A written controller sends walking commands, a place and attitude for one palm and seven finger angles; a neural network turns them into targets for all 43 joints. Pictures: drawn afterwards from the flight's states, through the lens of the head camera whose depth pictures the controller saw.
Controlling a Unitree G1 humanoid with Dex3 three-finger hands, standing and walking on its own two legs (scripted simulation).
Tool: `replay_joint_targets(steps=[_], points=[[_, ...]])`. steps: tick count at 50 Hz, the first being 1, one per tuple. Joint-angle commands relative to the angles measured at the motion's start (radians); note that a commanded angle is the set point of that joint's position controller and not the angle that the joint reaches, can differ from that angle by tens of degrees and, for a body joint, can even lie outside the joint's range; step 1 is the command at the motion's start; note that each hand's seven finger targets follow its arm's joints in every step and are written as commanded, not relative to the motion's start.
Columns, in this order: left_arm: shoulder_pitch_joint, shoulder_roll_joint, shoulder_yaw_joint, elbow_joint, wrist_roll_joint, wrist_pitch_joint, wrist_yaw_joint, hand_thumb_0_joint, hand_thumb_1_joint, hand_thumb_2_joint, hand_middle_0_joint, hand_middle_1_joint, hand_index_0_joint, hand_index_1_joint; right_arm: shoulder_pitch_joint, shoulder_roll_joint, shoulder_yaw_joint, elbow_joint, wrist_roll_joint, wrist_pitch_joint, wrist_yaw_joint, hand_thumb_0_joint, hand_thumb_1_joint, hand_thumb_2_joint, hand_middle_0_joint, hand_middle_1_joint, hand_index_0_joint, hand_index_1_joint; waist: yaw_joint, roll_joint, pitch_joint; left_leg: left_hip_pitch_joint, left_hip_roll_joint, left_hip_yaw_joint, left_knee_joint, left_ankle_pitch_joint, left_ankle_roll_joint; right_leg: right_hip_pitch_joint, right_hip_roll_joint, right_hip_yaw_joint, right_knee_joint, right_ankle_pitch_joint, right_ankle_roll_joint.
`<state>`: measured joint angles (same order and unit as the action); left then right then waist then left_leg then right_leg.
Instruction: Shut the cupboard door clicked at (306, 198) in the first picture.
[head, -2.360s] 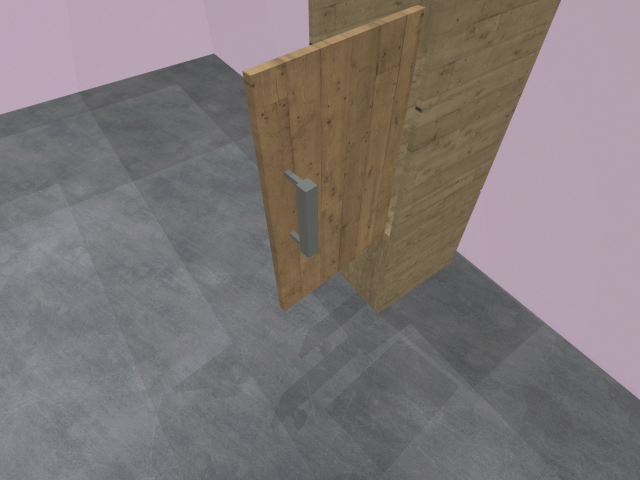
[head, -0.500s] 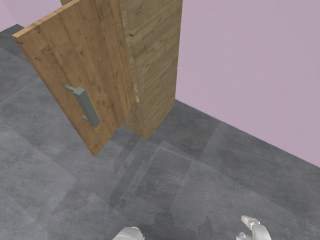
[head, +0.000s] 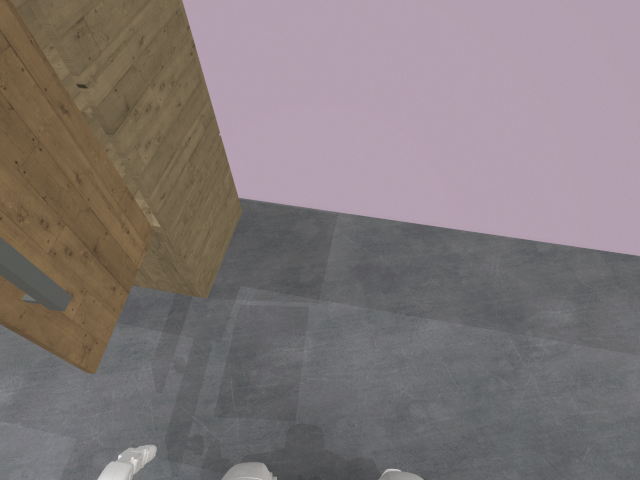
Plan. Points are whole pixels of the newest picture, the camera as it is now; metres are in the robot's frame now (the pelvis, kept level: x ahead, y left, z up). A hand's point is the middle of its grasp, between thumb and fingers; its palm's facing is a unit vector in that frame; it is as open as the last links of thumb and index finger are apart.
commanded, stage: walk to a spot facing it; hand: left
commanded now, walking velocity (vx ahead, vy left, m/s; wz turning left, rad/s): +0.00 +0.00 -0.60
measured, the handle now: (11, 275) +0.35 +0.46 +0.00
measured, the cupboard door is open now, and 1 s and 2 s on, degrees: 96 96 96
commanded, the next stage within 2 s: turn to face it in 1.54 s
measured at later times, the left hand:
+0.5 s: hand (237, 392) +0.24 +0.15 -0.14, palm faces -0.32 -0.94 -0.14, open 7.4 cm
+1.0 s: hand (324, 318) +0.37 +0.02 -0.14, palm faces -0.47 -0.85 -0.23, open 7.2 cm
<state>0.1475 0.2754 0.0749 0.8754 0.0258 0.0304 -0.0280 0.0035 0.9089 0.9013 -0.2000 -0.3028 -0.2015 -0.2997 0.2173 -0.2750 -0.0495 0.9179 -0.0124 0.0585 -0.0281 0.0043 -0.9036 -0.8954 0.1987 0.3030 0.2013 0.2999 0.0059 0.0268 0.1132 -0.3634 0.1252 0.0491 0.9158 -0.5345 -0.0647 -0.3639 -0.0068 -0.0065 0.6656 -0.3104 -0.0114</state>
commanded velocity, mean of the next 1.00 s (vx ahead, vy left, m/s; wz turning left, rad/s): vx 0.32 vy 0.00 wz -0.47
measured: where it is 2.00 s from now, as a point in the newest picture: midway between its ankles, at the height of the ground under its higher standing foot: (459, 347)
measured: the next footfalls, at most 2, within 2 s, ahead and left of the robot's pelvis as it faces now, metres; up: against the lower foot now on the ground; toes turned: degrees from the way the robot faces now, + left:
left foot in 0.24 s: +0.07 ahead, +0.12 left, +0.00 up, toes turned -4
right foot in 0.68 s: +0.19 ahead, -0.18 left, +0.00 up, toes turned -31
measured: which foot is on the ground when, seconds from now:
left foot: up 0.00-0.22, down 0.24-0.66, up 0.68-1.00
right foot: down 0.00-0.24, up 0.26-0.66, down 0.68-1.00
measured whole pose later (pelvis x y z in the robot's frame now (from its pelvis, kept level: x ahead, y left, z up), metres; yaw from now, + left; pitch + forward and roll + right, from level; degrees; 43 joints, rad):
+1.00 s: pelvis +0.24 -0.13 +0.03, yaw -32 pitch +2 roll +1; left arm 0.28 0.20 0.06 1.01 0.02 -0.05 -0.01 0.00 0.93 0.90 -0.20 -0.30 -0.21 -0.30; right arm 0.11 -0.19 -0.05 0.92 -0.02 -0.02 0.01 0.00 -0.91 -0.90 0.19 0.30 0.20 0.30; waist 0.02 0.00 0.06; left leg -0.58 0.12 0.04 0.85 -0.21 -0.06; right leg -0.11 0.07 0.00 0.36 -0.28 -0.09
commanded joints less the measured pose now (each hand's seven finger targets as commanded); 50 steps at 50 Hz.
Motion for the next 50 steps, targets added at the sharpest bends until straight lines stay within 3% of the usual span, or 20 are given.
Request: replay_joint_targets(steps=[1,4,8,10,11,12,13,15,17,19,26,29,31,32,33,34,35,37,41,50], points=[[0.038,0.193,0.049,-0.056,0.004,-0.002,0.039,0.0,0.9,0.9,-0.2,-0.3,-0.2,-0.3,-0.058,-0.083,-0.024,-0.114,0.002,-0.033,0.002,0.0,-0.9,-0.9,0.2,0.3,0.2,0.3,0.021,-0.293,-0.139,-0.225,-0.021,-0.052,0.256,0.032,0.001,0.188,-0.248,0.367,-0.312,0.314,-0.192],[0.039,0.168,0.038,-0.059,0.002,-0.009,0.043,0.0,0.9,0.9,-0.2,-0.3,-0.2,-0.3,-0.028,-0.044,-0.012,-0.093,-0.001,-0.037,0.008,0.0,-0.9,-0.9,0.2,0.3,0.2,0.3,0.009,-0.187,-0.196,-0.108,-0.054,-0.012,0.063,0.079,-0.008,0.189,-0.205,0.316,-0.283,0.341,-0.18],[0.027,0.183,0.043,-0.053,0.006,-0.008,0.026,0.0,0.9,0.9,-0.2,-0.3,-0.2,-0.3,0.012,-0.034,-0.013,-0.084,-0.003,-0.054,0.017,0.0,-0.9,-0.9,0.2,0.3,0.2,0.3,0.004,-0.199,-0.158,0.039,-0.106,0.031,-0.205,0.093,0.006,0.081,-0.168,0.378,-0.333,-0.098,-0.173],[-0.028,0.157,0.039,-0.064,-0.001,-0.006,0.016,0.0,0.9,0.9,-0.2,-0.3,-0.2,-0.3,0.113,-0.049,-0.018,-0.049,-0.007,-0.067,0.013,0.0,-0.9,-0.9,0.2,0.3,0.2,0.3,-0.06,-0.162,-0.12,0.272,-0.12,0.056,-0.402,0.184,0.013,-0.128,-0.109,0.354,-0.306,-0.308,-0.124],[-0.04,0.1,0.025,-0.082,-0.005,-0.005,0.008,0.0,0.9,0.9,-0.2,-0.3,-0.2,-0.3,0.188,-0.105,-0.027,-0.028,-0.013,-0.076,0.0,0.0,-0.9,-0.9,0.2,0.3,0.2,0.3,-0.096,-0.008,-0.118,0.41,-0.017,-0.064,-0.542,0.059,0.046,-0.283,-0.029,0.285,-0.161,-0.357,-0.075],[-0.051,0.026,0.007,-0.113,-0.013,-0.006,0.001,0.0,0.9,0.9,-0.2,-0.3,-0.2,-0.3,0.267,-0.214,-0.052,-0.017,-0.032,-0.084,-0.004,0.0,-0.9,-0.9,0.2,0.3,0.2,0.3,-0.131,0.35,-0.121,0.449,0.278,-0.464,-0.727,-0.233,0.133,-0.434,0.116,0.086,0.199,-0.364,-0.011],[-0.156,0.058,0.017,-0.151,-0.004,-0.014,-0.006,0.0,0.9,0.9,-0.2,-0.3,-0.2,-0.3,0.275,-0.242,-0.051,-0.015,-0.032,-0.092,-0.014,0.0,-0.9,-0.9,0.2,0.3,0.2,0.3,-0.14,0.262,-0.052,0.338,0.429,-0.615,-0.819,-0.278,0.223,-0.473,0.019,0.082,0.356,-0.289,0.001],[-0.128,0.063,0.035,-0.116,0.014,-0.026,-0.03,0.0,0.9,0.9,-0.2,-0.3,-0.2,-0.3,0.171,-0.164,-0.03,-0.046,-0.033,-0.107,-0.004,0.0,-0.9,-0.9,0.2,0.3,0.2,0.3,-0.062,0.074,-0.001,0.231,0.315,-0.435,-0.794,-0.075,0.202,-0.414,-0.029,0.068,0.499,-0.103,0.01],[-0.089,0.017,0.025,-0.08,0.014,-0.018,-0.045,0.0,0.9,0.9,-0.2,-0.3,-0.2,-0.3,0.122,-0.099,-0.007,-0.046,-0.025,-0.117,-0.008,0.0,-0.9,-0.9,0.2,0.3,0.2,0.3,-0.022,0.121,0.012,0.226,0.211,-0.177,-0.745,0.173,0.135,-0.395,-0.057,0.015,0.527,0.02,0.023],[-0.082,-0.015,0.011,-0.069,0.007,-0.013,-0.049,0.0,0.9,0.9,-0.2,-0.3,-0.2,-0.3,0.187,-0.071,0.002,-0.018,-0.021,-0.127,-0.011,0.0,-0.9,-0.9,0.2,0.3,0.2,0.3,-0.03,0.129,-0.04,0.322,0.166,-0.044,-0.688,0.463,0.125,-0.399,-0.044,-0.016,0.518,0.069,0.031],[-0.242,-0.046,-0.012,-0.093,0.001,-0.02,-0.053,0.0,0.9,0.9,-0.2,-0.3,-0.2,-0.3,0.317,-0.07,-0.001,0.054,-0.031,-0.124,-0.008,0.0,-0.9,-0.9,0.2,0.3,0.2,0.3,-0.091,0.133,-0.036,0.425,0.209,0.111,-0.642,0.676,0.146,-0.33,-0.054,-0.112,0.171,0.067,0.011],[-0.221,-0.024,-0.007,-0.079,0.0,-0.024,-0.051,0.0,0.9,0.9,-0.2,-0.3,-0.2,-0.3,0.303,-0.078,-0.002,0.06,-0.032,-0.119,-0.005,0.0,-0.9,-0.9,0.2,0.3,0.2,0.3,-0.07,0.151,-0.036,0.395,0.232,0.166,-0.577,0.818,0.141,-0.17,-0.013,-0.155,0.044,0.021,-0.025],[-0.047,0.01,0.007,-0.031,-0.001,-0.036,-0.043,0.0,0.9,0.9,-0.2,-0.3,-0.2,-0.3,0.256,-0.111,-0.008,0.05,-0.023,-0.117,-0.004,0.0,-0.9,-0.9,0.2,0.3,0.2,0.3,0.019,0.12,-0.134,0.355,0.222,0.206,-0.358,1.011,0.119,0.09,0.034,-0.172,-0.042,0.006,-0.066],[0.134,0.058,0.022,0.027,0.004,-0.046,-0.033,0.0,0.9,0.9,-0.2,-0.3,-0.2,-0.3,0.207,-0.11,-0.008,0.033,-0.01,-0.119,0.005,0.0,-0.9,-0.9,0.2,0.3,0.2,0.3,0.107,0.054,-0.212,0.194,0.184,0.246,-0.149,0.972,0.081,0.384,0.033,-0.145,-0.104,0.073,-0.101],[0.303,0.191,0.06,0.064,0.01,-0.058,-0.015,0.0,0.9,0.9,-0.2,-0.3,-0.2,-0.3,0.18,-0.043,0.005,-0.009,0.011,-0.122,0.017,0.0,-0.9,-0.9,0.2,0.3,0.2,0.3,0.182,-0.214,-0.339,-0.144,0.053,0.261,0.194,0.409,0.03,0.705,-0.239,0.256,-0.186,0.046,-0.194],[0.355,0.251,0.074,0.086,-0.019,-0.054,0.002,0.0,0.9,0.9,-0.2,-0.3,-0.2,-0.3,0.104,-0.028,0.006,-0.057,0.019,-0.12,0.013,0.0,-0.9,-0.9,0.2,0.3,0.2,0.3,0.176,-0.307,-0.352,-0.339,-0.055,0.121,0.465,-0.089,0.013,0.702,-0.412,0.616,-0.346,0.195,-0.264],[0.281,0.238,0.069,0.073,-0.026,-0.051,0.014,0.0,0.9,0.9,-0.2,-0.3,-0.2,-0.3,0.06,-0.049,-0.005,-0.056,0.011,-0.113,0.013,0.0,-0.9,-0.9,0.2,0.3,0.2,0.3,0.14,-0.199,-0.228,-0.404,0.002,-0.026,0.514,-0.009,0.029,0.591,-0.406,0.555,-0.385,0.12,-0.276],[0.118,0.131,0.036,0.03,-0.02,-0.059,0.027,0.0,0.9,0.9,-0.2,-0.3,-0.2,-0.3,0.033,-0.025,-0.015,-0.034,0.0,-0.105,0.014,0.0,-0.9,-0.9,0.2,0.3,0.2,0.3,0.046,-0.076,-0.112,-0.309,0.059,-0.04,0.419,0.14,0.013,0.288,-0.328,0.387,-0.413,0.14,-0.229],[0.061,0.071,0.018,0.027,-0.005,-0.091,0.025,0.0,0.9,0.9,-0.2,-0.3,-0.2,-0.3,0.118,0.017,-0.009,0.018,-0.017,-0.072,0.025,0.0,-0.9,-0.9,0.2,0.3,0.2,0.3,-0.044,-0.139,-0.11,-0.166,0.032,-0.012,0.19,0.244,-0.003,0.134,-0.202,0.165,-0.433,0.286,-0.181],[0.214,0.063,0.014,0.111,-0.007,-0.11,0.026,0.0,0.9,0.9,-0.2,-0.3,-0.2,-0.3,-0.165,0.026,-0.008,-0.073,-0.01,-0.102,0.048,0.0,-0.9,-0.9,0.2,0.3,0.2,0.3,0.036,-0.145,-0.071,-0.24,-0.031,0.016,-0.173,0.33,0.012,0.352,-0.198,0.204,-0.394,0.484,-0.188]])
